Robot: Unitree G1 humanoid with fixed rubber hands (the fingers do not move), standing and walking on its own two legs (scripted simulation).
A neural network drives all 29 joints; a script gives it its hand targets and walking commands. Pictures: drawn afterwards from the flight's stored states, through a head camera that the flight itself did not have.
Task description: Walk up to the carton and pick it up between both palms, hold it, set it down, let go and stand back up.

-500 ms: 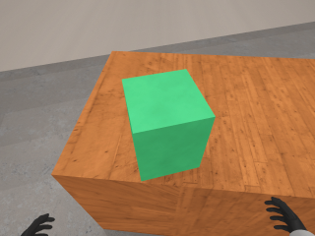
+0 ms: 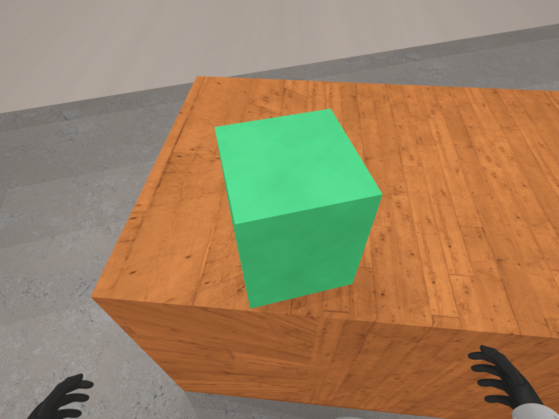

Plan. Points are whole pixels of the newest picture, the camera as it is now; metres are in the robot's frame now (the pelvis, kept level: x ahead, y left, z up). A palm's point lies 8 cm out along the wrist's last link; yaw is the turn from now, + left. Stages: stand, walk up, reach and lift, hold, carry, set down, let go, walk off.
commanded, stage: walk up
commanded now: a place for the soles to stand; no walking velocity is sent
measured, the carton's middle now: (289, 211) +0.40 -0.01 +0.05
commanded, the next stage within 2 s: reach and lift in 0.52 s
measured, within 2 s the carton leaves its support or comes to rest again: neither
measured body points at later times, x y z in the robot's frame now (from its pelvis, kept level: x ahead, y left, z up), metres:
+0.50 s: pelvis -0.01 +0.00 +0.00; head +0.02 -0.01 +0.45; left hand +0.13 +0.32 -0.06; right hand +0.16 -0.32 -0.07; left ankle +0.02 +0.16 -0.73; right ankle +0.05 -0.12 -0.73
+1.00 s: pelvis +0.02 -0.02 +0.01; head +0.02 -0.03 +0.46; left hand +0.21 +0.26 -0.03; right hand +0.17 -0.32 -0.06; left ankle +0.02 +0.16 -0.72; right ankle +0.05 -0.12 -0.73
